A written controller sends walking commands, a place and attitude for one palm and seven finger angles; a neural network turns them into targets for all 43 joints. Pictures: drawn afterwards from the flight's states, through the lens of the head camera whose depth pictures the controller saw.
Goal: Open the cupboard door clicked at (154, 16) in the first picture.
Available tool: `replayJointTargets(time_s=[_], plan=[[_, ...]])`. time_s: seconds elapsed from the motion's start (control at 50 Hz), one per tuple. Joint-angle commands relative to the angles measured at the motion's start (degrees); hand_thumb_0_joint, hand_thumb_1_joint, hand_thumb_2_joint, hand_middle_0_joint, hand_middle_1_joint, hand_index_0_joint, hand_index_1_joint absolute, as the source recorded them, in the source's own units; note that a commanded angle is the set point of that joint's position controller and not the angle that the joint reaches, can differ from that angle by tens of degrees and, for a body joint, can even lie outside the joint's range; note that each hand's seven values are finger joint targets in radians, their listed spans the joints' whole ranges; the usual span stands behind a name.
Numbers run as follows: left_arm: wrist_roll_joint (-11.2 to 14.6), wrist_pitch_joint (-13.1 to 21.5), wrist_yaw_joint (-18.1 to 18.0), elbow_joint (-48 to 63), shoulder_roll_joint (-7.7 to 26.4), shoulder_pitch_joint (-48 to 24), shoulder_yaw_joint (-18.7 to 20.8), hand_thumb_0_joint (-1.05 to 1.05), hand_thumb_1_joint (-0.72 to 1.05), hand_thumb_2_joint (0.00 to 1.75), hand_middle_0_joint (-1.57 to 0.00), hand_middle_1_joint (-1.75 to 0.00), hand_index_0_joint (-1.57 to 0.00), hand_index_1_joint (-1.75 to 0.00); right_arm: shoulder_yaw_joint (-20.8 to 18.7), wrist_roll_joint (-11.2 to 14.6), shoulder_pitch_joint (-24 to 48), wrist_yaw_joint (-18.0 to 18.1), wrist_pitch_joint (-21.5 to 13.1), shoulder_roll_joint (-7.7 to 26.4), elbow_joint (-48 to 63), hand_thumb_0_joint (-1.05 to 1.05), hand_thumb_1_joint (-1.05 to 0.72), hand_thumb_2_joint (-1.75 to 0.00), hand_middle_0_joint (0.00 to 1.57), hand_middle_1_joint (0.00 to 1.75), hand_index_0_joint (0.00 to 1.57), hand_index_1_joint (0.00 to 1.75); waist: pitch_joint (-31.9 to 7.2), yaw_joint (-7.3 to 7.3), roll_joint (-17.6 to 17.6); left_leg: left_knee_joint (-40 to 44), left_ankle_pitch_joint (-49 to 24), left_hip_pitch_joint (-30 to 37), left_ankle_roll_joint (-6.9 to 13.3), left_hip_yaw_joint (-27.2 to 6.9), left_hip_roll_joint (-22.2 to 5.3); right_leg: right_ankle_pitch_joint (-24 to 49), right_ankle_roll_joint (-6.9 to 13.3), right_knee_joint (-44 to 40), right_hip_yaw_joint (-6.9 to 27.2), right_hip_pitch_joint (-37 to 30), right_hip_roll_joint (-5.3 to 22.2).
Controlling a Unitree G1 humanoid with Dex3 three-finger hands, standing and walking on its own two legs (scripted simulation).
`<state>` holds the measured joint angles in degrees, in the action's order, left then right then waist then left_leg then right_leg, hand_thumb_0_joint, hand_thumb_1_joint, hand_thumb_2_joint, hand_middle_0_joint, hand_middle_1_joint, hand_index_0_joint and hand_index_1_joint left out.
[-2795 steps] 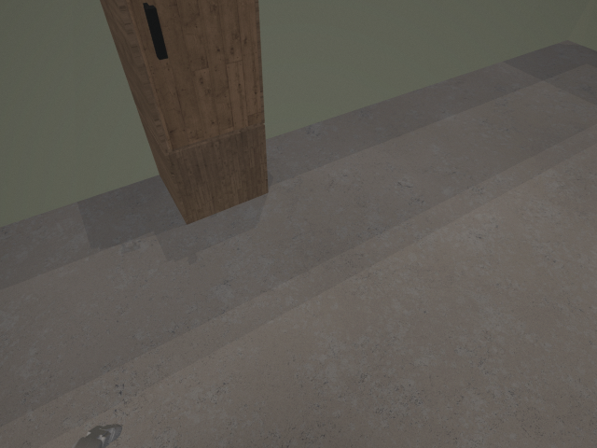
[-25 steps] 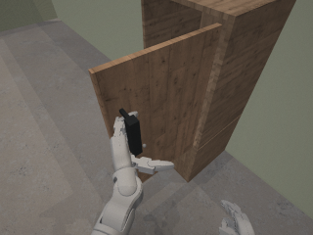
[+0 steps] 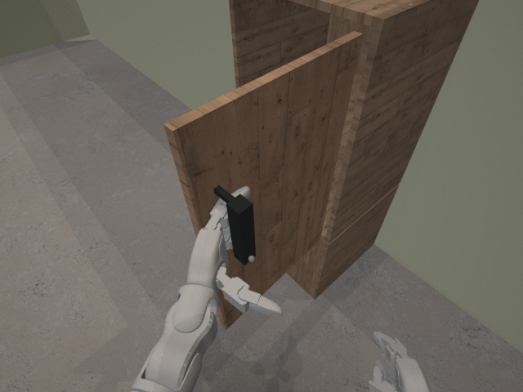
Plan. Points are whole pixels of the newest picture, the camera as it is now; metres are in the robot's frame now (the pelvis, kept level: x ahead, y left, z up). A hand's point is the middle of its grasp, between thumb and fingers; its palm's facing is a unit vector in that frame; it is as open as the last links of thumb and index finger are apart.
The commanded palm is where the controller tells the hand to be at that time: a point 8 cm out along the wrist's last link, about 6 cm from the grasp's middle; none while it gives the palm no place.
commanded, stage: slide the hand sideways off the handle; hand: left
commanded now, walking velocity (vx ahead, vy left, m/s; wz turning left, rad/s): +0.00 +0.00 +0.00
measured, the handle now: (233, 224) +0.34 +0.07 +0.09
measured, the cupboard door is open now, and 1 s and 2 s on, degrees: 94 92 92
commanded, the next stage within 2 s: draw the hand back to the body in 0.84 s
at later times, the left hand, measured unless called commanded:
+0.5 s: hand (223, 285) +0.24 +0.07 +0.09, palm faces -0.02 -1.00 -0.02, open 16.2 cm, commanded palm +0.21 +0.13 +0.09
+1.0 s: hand (190, 314) +0.20 +0.11 +0.09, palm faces -0.04 -1.00 -0.02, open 16.3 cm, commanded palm +0.18 +0.17 +0.09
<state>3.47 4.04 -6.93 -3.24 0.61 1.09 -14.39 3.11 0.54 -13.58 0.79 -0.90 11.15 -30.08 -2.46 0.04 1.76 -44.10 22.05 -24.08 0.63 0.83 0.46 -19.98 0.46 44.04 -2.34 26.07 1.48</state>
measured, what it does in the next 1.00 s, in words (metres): stands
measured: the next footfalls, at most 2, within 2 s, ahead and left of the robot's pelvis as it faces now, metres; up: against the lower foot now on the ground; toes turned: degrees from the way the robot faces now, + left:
none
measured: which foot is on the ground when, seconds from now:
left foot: down 0.00-1.00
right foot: down 0.00-1.00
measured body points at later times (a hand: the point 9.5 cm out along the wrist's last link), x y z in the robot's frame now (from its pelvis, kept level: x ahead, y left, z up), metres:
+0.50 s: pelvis +0.02 -0.02 +0.00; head +0.04 -0.04 +0.45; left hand +0.24 +0.12 +0.09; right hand +0.21 -0.24 -0.07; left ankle +0.01 +0.11 -0.71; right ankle +0.03 -0.12 -0.71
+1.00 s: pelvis +0.03 -0.01 -0.02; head +0.05 -0.03 +0.43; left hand +0.20 +0.16 +0.09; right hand +0.21 -0.23 -0.08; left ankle +0.01 +0.11 -0.71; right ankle +0.03 -0.12 -0.71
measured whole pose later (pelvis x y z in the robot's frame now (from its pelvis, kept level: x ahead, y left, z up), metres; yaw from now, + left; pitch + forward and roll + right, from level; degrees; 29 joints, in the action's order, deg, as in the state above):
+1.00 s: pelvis +0.03 -0.01 -0.02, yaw +1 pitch +7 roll -1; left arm 9.3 12.8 7.0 23.8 8.4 35.7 -3.9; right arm 1.2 1.2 -16.3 2.0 -8.6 13.4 -24.9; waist -5.6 0.9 2.9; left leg -52.6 28.1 -31.2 -0.6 -1.5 -0.8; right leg -26.0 1.5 51.4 -4.6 32.2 0.5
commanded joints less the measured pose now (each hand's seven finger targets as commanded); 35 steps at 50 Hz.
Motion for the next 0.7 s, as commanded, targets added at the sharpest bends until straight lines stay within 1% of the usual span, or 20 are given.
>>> replayJointTargets(time_s=[0.0,0.02,0.04,0.08,0.1,0.14,0.18,0.26,0.28,0.3,0.34,0.36,0.4,0.42,0.46,0.5,0.54,0.58,0.6,0.68], plan=[[-1.9,5.9,-2.5,17.3,-0.1,-7.6,2.8,0.0,-0.5,0.3,-0.15,-0.3,-0.15,-0.3,-2.4,-0.3,7.4,-0.8,-3.4,5.3,11.0,0.0,-0.9,-0.9,0.2,0.3,0.2,0.3,-9.5,1.4,-5.1,8.9,-6.1,2.1,-0.1,-1.6,-0.4,3.9,1.7,-7.6,-0.9,-5.3,-1.2],[-2.0,6.1,-2.4,17.6,-0.4,-5.5,2.6,0.0,-0.5,0.3,-0.15,-0.3,-0.15,-0.3,-2.3,-0.4,7.4,-0.9,-3.5,5.1,11.3,0.0,-0.9,-0.9,0.2,0.3,0.2,0.3,-8.9,1.69,-5.4,8.9,-5.3,1.8,0.0,-1.2,-0.4,3.2,1.6,-7.9,-0.7,-5.5,-1.2],[-2.4,6.5,-2.5,18.8,1.5,-4.7,4.1,0.0,-0.5,0.3,-0.15,-0.3,-0.15,-0.3,-2.4,-0.5,7.2,-0.9,-3.4,5.1,11.5,0.0,-0.9,-0.9,0.2,0.3,0.2,0.3,-9.2,1.82,-5.2,8.9,-5.4,1.6,0.0,-1.0,-0.4,3.2,1.6,-8.0,-0.4,-6.0,-1.2],[-2.9,6.8,-2.4,20.3,3.0,-0.5,5.4,0.0,-0.5,0.3,-0.15,-0.3,-0.15,-0.3,-2.5,-0.5,7.5,-1.1,-3.0,5.2,12.0,0.0,-0.9,-0.9,0.2,0.3,0.2,0.3,-9.1,2.66,-3.7,8.7,-5.8,1.1,0.1,-0.4,-0.2,3.6,1.9,-8.2,0.1,-6.8,-1.2],[-3.0,6.9,-2.1,21.6,1.7,-0.1,3.8,0.0,-0.5,0.3,-0.15,-0.3,-0.15,-0.3,-2.3,-0.6,7.5,-1.2,-3.0,4.9,12.4,0.0,-0.9,-0.9,0.2,0.3,0.2,0.3,-8.5,1.93,-3.3,8.5,-6.0,1.3,0.2,-0.2,-0.3,4.2,1.7,-8.1,0.1,-6.3,-1.1],[-2.9,7.0,-1.7,23.1,1.9,1.8,3.6,0.0,-0.5,0.3,-0.15,-0.3,-0.15,-0.3,-2.3,-0.4,7.1,-1.2,-3.0,4.9,12.7,0.0,-0.9,-0.9,0.2,0.3,0.2,0.3,-7.1,1.36,-3.0,8.2,-4.9,0.9,0.2,0.0,-0.2,3.5,1.5,-8.4,0.3,-5.5,-1.2],[-2.3,7.0,-1.0,24.7,3.6,4.5,5.2,0.0,-0.5,0.3,-0.15,-0.3,-0.15,-0.3,-2.5,-0.4,7.0,-0.9,-3.1,5.3,12.9,0.0,-0.9,-0.9,0.2,0.3,0.2,0.3,-7.3,1.32,-5.3,7.6,-5.1,0.5,0.5,0.0,-0.1,3.6,1.3,-9.2,0.8,-6.2,-1.2],[-0.4,7.2,1.1,28.1,5.1,8.5,7.1,0.0,-0.5,0.3,-0.15,-0.3,-0.15,-0.3,-2.5,-0.4,6.5,-0.1,-3.9,5.3,13.2,0.0,-0.9,-0.9,0.2,0.3,0.2,0.3,-8.0,0.96,-5.4,6.2,-5.9,0.4,0.7,0.4,0.4,5.3,0.7,-9.6,2.1,-6.8,-0.9],[-0.2,7.1,1.6,27.4,5.9,10.0,8.0,0.0,-0.5,0.3,-0.15,-0.3,-0.15,-0.3,-2.5,-0.2,6.2,-0.1,-3.9,5.3,13.0,0.0,-0.9,-0.9,0.2,0.3,0.2,0.3,-7.3,0.86,-5.4,6.0,-6.2,0.0,0.6,0.3,0.3,5.3,0.8,-9.8,2.3,-6.7,-0.9],[0.1,7.3,2.2,28.2,4.8,10.4,6.9,0.0,-0.5,0.3,-0.15,-0.3,-0.15,-0.3,-2.4,-0.3,6.1,0.0,-4.2,5.3,13.1,0.0,-0.9,-0.9,0.2,0.3,0.2,0.3,-7.1,0.56,-5.5,6.0,-6.5,-0.2,0.6,0.1,0.4,6.2,0.6,-9.3,2.1,-6.6,-0.8],[0.7,7.8,3.1,28.9,6.1,13.1,8.7,0.0,-0.5,0.3,-0.15,-0.3,-0.15,-0.3,-2.6,-0.2,5.7,0.2,-4.7,5.5,13.0,0.0,-0.9,-0.9,0.2,0.3,0.2,0.3,-7.3,0.7,-5.1,5.4,-7.1,-0.4,0.5,0.1,0.5,7.4,0.5,-8.8,2.1,-6.4,-0.9],[0.7,8.1,3.7,30.4,5.8,14.0,8.1,0.0,-0.5,0.3,-0.15,-0.3,-0.15,-0.3,-2.7,-0.2,5.5,0.2,-5.1,5.6,13.3,0.0,-0.9,-0.9,0.2,0.3,0.2,0.3,-8.3,0.73,-3.5,5.0,-7.8,0.0,0.5,0.3,0.6,8.9,0.5,-8.1,2.0,-6.4,-0.9],[1.1,8.5,4.6,31.1,5.7,16.6,7.7,0.0,-0.5,0.3,-0.15,-0.3,-0.15,-0.3,-2.7,-0.2,4.7,0.1,-5.6,5.7,13.6,0.0,-0.9,-0.9,0.2,0.3,0.2,0.3,-8.1,0.51,-3.2,4.4,-8.8,-0.6,0.5,0.0,0.6,10.8,0.4,-7.2,1.7,-6.2,-0.9],[1.3,8.7,4.9,31.5,7.1,17.4,8.9,0.0,-0.5,0.3,-0.15,-0.3,-0.15,-0.3,-2.9,-0.2,4.2,0.2,-5.9,5.9,13.5,0.0,-0.9,-0.9,0.2,0.3,0.2,0.3,-8.9,0.44,-4.3,4.1,-9.0,-0.8,0.6,-0.1,0.6,11.4,0.3,-6.8,1.8,-6.3,-0.9],[1.3,9.2,5.9,32.4,7.4,20.2,9.1,0.0,-0.5,0.3,-0.15,-0.3,-0.15,-0.3,-3.0,-0.1,3.8,0.2,-6.4,6.1,13.8,0.0,-0.9,-0.9,0.2,0.3,0.2,0.3,-8.8,0.44,-3.9,3.3,-9.7,-1.3,0.6,-0.1,0.7,13.1,0.1,-6.3,2.0,-6.1,-0.8],[1.7,9.6,6.7,33.6,8.1,21.0,9.6,0.0,-0.5,0.3,-0.15,-0.3,-0.15,-0.3,-3.1,-0.1,3.4,0.3,-6.9,6.2,14.1,0.0,-0.9,-0.9,0.2,0.3,0.2,0.3,-8.7,0.07,-5.0,2.5,-9.5,-2.2,0.7,-0.1,0.7,13.3,-0.3,-6.2,2.4,-5.8,-0.6],[2.1,10.1,7.6,34.4,8.4,24.0,10.2,0.0,-0.5,0.3,-0.15,-0.3,-0.15,-0.3,-3.2,-0.1,3.0,0.4,-7.3,6.2,14.3,0.0,-0.9,-0.9,0.2,0.3,0.2,0.3,-9.2,0.41,-5.1,2.0,-10.4,-2.5,0.7,-0.2,0.7,15.3,-0.3,-5.3,2.3,-6.1,-0.6],[2.6,10.6,8.3,35.0,10.0,26.8,12.3,0.0,-0.5,0.3,-0.15,-0.3,-0.15,-0.3,-3.4,0.0,2.5,0.5,-7.6,6.4,14.2,0.0,-0.9,-0.9,0.2,0.3,0.2,0.3,-10.0,0.7,-5.5,1.3,-11.5,-3.2,0.6,-0.4,0.8,17.4,-0.4,-4.7,2.6,-6.9,-0.5],[3.0,10.8,8.9,35.8,9.5,27.4,11.9,0.0,-0.5,0.3,-0.15,-0.3,-0.15,-0.3,-3.4,0.1,2.6,0.6,-7.8,6.3,14.5,0.0,-0.9,-0.9,0.2,0.3,0.2,0.3,-10.2,0.62,-5.1,1.1,-11.3,-3.4,0.6,-0.3,0.8,17.4,-0.5,-4.4,2.5,-6.6,-0.5],[4.5,11.4,10.6,36.3,11.0,31.0,14.3,0.0,-0.5,0.3,-0.15,-0.3,-0.15,-0.3,-3.6,0.3,2.2,1.0,-8.6,6.5,14.3,0.0,-0.9,-0.9,0.2,0.3,0.2,0.3,-9.1,0.59,-5.5,-0.1,-10.9,-5.0,0.6,-0.8,0.8,17.4,-0.7,-4.1,2.8,-5.9,-0.4]])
